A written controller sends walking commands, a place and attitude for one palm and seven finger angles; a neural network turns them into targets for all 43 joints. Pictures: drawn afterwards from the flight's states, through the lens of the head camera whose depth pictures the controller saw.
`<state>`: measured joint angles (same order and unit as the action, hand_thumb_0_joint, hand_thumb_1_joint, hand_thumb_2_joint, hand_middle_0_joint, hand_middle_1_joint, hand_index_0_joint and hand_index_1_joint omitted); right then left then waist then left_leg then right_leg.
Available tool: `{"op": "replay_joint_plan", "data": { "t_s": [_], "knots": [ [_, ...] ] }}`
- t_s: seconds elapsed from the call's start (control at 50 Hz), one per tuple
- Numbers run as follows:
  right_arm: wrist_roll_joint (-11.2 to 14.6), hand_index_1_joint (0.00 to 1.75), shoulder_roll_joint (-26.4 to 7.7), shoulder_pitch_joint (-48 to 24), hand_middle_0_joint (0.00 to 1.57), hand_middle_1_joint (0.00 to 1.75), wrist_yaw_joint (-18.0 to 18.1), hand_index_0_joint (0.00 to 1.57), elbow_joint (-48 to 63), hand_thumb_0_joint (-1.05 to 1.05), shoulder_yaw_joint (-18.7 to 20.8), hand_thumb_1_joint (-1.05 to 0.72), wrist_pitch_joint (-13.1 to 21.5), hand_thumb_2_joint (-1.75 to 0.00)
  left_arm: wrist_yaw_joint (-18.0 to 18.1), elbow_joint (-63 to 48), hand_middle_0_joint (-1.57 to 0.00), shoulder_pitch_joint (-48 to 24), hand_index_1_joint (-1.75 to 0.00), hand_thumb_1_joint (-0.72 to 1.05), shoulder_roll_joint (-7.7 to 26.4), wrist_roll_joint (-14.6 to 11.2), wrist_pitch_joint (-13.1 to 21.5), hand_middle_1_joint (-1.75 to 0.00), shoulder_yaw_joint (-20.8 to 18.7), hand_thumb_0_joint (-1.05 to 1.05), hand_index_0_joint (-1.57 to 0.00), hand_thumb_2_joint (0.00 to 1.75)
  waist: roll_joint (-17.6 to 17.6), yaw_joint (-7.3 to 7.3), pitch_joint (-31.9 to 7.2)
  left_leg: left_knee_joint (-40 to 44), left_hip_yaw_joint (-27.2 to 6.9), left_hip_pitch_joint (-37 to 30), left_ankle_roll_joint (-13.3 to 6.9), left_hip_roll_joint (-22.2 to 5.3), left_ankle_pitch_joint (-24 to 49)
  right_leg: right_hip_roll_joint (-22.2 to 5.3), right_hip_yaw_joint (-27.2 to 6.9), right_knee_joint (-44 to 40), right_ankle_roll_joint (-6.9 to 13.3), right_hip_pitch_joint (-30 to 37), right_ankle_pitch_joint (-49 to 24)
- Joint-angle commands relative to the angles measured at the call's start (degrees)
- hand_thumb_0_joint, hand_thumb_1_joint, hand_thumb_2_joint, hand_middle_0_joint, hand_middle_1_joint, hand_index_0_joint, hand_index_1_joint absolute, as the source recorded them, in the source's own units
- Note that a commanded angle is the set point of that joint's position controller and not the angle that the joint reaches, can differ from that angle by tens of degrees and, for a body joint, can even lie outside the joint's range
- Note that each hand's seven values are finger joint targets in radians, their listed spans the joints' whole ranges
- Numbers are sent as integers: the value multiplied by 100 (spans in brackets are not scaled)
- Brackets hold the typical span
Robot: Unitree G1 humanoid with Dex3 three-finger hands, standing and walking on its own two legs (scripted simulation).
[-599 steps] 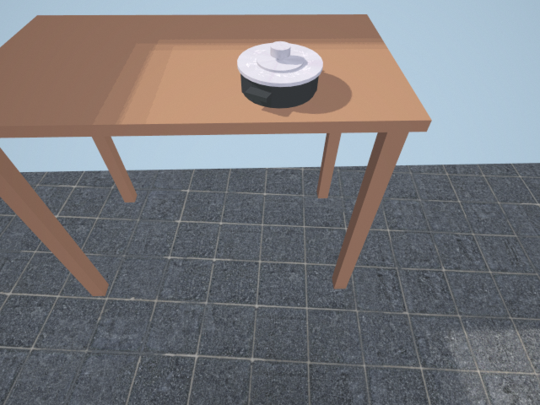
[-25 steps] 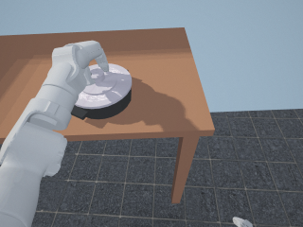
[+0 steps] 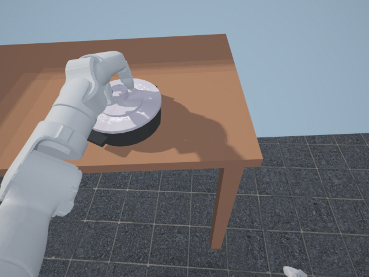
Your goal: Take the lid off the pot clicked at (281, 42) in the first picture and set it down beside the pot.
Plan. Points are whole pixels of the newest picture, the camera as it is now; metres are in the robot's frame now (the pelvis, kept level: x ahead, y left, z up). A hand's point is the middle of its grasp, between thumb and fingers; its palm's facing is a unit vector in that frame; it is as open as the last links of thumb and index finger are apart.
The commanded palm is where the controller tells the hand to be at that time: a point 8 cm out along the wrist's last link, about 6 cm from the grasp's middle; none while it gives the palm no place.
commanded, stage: lower the open fingers around the knob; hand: left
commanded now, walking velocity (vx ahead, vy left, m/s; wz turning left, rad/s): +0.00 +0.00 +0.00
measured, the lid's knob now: (118, 93) +0.48 +0.16 +0.16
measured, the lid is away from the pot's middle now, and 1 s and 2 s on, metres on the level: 0.00 0.00 0.01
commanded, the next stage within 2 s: close the fingers and squeeze the knob in 0.84 s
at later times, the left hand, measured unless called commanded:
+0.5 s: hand (107, 92) +0.46 +0.17 +0.18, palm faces -0.35 -0.11 -0.93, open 9.6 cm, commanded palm +0.44 +0.17 +0.23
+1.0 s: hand (106, 94) +0.45 +0.17 +0.18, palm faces -0.35 -0.13 -0.93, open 9.8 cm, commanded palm +0.43 +0.18 +0.23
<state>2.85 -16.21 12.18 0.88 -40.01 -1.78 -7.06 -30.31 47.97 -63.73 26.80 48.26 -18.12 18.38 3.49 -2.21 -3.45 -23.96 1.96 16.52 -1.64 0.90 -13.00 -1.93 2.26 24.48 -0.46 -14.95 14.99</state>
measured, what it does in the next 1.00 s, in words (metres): stands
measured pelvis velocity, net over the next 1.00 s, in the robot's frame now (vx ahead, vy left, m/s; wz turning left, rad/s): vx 0.00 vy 0.00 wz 0.00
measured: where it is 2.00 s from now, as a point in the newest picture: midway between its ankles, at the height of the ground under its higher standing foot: outside the picture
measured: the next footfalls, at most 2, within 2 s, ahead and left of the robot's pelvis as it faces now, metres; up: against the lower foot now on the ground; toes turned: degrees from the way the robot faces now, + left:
none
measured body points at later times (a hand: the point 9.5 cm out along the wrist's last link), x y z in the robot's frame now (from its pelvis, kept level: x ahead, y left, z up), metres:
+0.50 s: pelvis +0.00 +0.00 +0.00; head +0.02 -0.02 +0.45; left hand +0.47 +0.17 +0.23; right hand +0.11 -0.26 -0.13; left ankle -0.01 +0.10 -0.74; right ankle -0.03 -0.12 -0.74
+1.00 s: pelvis +0.00 +0.00 +0.00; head +0.02 -0.02 +0.45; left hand +0.47 +0.18 +0.23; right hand +0.12 -0.25 -0.13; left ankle -0.01 +0.10 -0.74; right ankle -0.03 -0.12 -0.74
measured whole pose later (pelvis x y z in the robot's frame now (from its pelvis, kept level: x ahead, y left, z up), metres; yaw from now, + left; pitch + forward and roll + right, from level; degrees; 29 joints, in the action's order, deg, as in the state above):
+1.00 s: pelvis +0.00 +0.00 +0.00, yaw +0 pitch +6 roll +0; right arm 3.0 -15.8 12.1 0.8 -39.0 -2.1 -7.2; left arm -29.9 44.5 -60.3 27.8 47.5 -18.3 16.8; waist 3.2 -2.2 -4.1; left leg -25.1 2.1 16.8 -2.0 1.1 -14.0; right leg -2.1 2.0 25.0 -0.8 -15.0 15.6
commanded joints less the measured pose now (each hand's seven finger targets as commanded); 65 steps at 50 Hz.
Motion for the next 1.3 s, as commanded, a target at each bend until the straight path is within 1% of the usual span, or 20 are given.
{"op": "replay_joint_plan", "data": {
  "t_s": [0.0, 0.08, 0.14, 0.2, 0.28, 0.38, 0.42, 0.56, 0.6, 0.62, 0.7, 0.74, 0.82, 0.86, 0.92, 0.94, 1.0, 1.06, 1.24, 1.28],
  "knots": [
    [-26, 30, -748, -283, 20, 30, 11, 20, 666, 0, 261, -90, 162, -90, 86, -877, -89, -2676, -8, -32, 724, 5, 8, -8, -224, 0, -89, 161, -463, -66, -1914, -62, -95, -1149, -208, 259, 2062, 443, 69, -92, 273, 435, -2144],
    [-28, 30, -736, -213, 20, 30, 57, 20, 638, 0, 194, -90, 147, -90, 87, -453, -89, -2578, -8, -32, 1163, 91, 31, -8, -538, 0, -89, 161, -808, -67, -1707, -13, -46, -899, -217, 277, 1733, 429, 51, -90, 235, 495, -2063],
    [-32, 30, -720, -230, 20, 30, 55, 20, 685, 0, 211, -90, 153, -90, 92, -639, -89, -2629, -8, -32, 1126, 106, 58, -8, -496, 0, -89, 161, -683, -34, -1947, -63, -72, -989, -219, 263, 1977, 420, 37, -30, 247, 582, -2201],
    [-8, 30, -758, -217, 20, 30, 42, 20, 686, 0, 218, -90, 135, -90, 98, -398, -89, -2299, -8, -32, 973, 64, 56, -8, -395, 0, -89, 161, -651, -36, -1690, -65, -64, -888, -191, 255, 1930, 444, 90, -61, 261, 453, -2127],
    [-11, 30, -740, -225, 20, 30, 63, 20, 745, 0, 186, -90, 136, -90, 117, -541, -89, -2313, -8, -32, 1337, 119, 92, -8, -647, 0, -89, 161, -722, -1, -1773, -73, -21, -858, -222, 266, 1905, 419, 33, -30, 235, 602, -2209],
    [22, 30, -726, -227, 20, 30, 57, 20, 722, 0, 196, -90, 98, -90, 125, -537, -89, -2392, -8, -32, 999, 120, 61, -8, -349, 0, -89, 161, -587, -79, -1568, -40, -25, -856, -198, 237, 1747, 431, 67, -66, 250, 386, -1935],
    [-12, 30, -752, -237, 20, 30, 48, 20, 752, 0, 218, -90, 94, -90, 129, -914, -89, -2603, -8, -32, 1147, 136, 62, -8, -448, 0, -89, 161, -392, -80, -1940, -57, -74, -1047, -191, 230, 1942, 445, 35, -67, 270, 453, -1978],
    [5, 30, -742, -211, 20, 30, 62, 20, 726, 0, 212, -90, 136, -90, 105, -691, -89, -2370, -8, -32, 1162, 100, 45, -8, -485, 0, -89, 161, -623, -81, -1823, -104, -72, -951, -216, 244, 1916, 446, 58, -40, 250, 462, -2049],
    [13, 30, -764, -238, 20, 30, 43, 20, 716, 0, 243, -90, 124, -90, 95, -727, -89, -2307, -8, -32, 801, 24, 23, -8, -234, 0, -89, 161, -475, -91, -1726, -110, -88, -987, -194, 237, 1993, 463, 110, -66, 275, 318, -2005],
    [-13, 30, -755, -213, 20, 30, 40, 20, 702, 0, 227, -90, 112, -90, 101, -992, -89, -2628, -8, -32, 1024, 87, 23, -8, -344, 0, -89, 161, -432, -114, -1894, -66, -108, -1064, -195, 239, 1959, 462, 65, -82, 268, 381, -1941],
    [-10, 30, -770, -245, 20, 30, 29, 20, 706, 0, 245, -90, 139, -90, 135, -915, -89, -2502, -8, -32, 948, 66, 21, -8, -361, 0, -89, 161, -317, -55, -1908, -118, -129, -1064, -186, 240, 2036, 469, 99, -40, 303, 356, -1985],
    [-21, 30, -722, -215, 20, 30, 57, 20, 692, 0, 207, -90, 150, -90, 113, -643, -89, -2369, -8, -32, 969, 108, 21, -8, -402, 0, -89, 161, -549, -79, -1773, -129, -116, -999, -197, 234, 2027, 462, 102, -18, 276, 361, -1984],
    [-37, 30, -725, -262, 20, 30, 18, 20, 764, 0, 232, -90, 152, -90, 92, -1298, -89, -2584, -8, -32, 1019, 83, 22, -8, -399, 0, -89, 161, -383, -68, -2213, -142, -140, -1253, -201, 219, 2389, 447, 46, -9, 266, 492, -2191],
    [-10, 30, -707, -263, 20, 30, 13, 20, 749, 0, 216, -90, 166, -90, 88, -1024, -89, -2281, -8, -32, 899, 47, 4, -8, -351, 0, -89, 161, -499, -67, -1937, -176, -128, -1140, -203, 222, 2322, 455, 83, 6, 258, 415, -2141],
    [-28, 30, -736, -306, 20, 30, 35, 20, 793, 0, 204, -90, 163, -90, 86, -1210, -89, -2325, -8, -32, 1323, 42, 9, -8, -649, 0, -89, 161, -551, -10, -2060, -125, -116, -1090, -209, 246, 2291, 446, 44, -5, 259, 615, -2273],
    [-13, 30, -706, -301, 20, 30, 44, 20, 805, 0, 196, -90, 179, -90, 89, -988, -53, -2126, -71, -10, 1218, 26, 13, -71, -611, 0, -53, 103, -601, 3, -1895, -167, -111, -1032, -220, 239, 2344, 442, 72, 27, 256, 568, -2286],
    [9, 30, -741, -350, 20, 30, 26, 20, 787, 0, 226, -90, 134, -90, 72, -1084, -53, -2161, -76, -7, 914, -33, -19, -76, -348, 0, -53, 103, -548, -43, -1724, -159, -95, -1018, -201, 227, 2259, 452, 103, -21, 263, 425, -2207],
    [-16, 30, -719, -312, 20, 30, 24, 20, 758, 0, 211, -90, 145, -90, 137, -1392, -53, -2542, -81, -4, 1177, 119, -11, -81, -500, 0, -53, 103, -366, -56, -2019, -155, -160, -1204, -191, 223, 2378, 462, 67, -12, 279, 457, -2119],
    [-23, 30, -693, -374, 20, 30, 27, 20, 748, 0, 229, -90, 163, -90, 114, -1467, -56, -2659, -91, 5, 860, 63, -50, -91, -289, 0, -56, 101, -361, -87, -2134, -150, -184, -1344, -187, 215, 2419, 457, 73, -35, 278, 408, -2078],
    [-39, 30, -697, -350, 20, 30, 32, 20, 746, 0, 219, -90, 191, -90, 125, -1306, -57, -2493, -93, 7, 1028, 78, -52, -93, -450, 0, -57, 100, -398, -54, -2148, -163, -190, -1304, -192, 228, 2400, 464, 78, -25, 278, 455, -2104]
  ]
}}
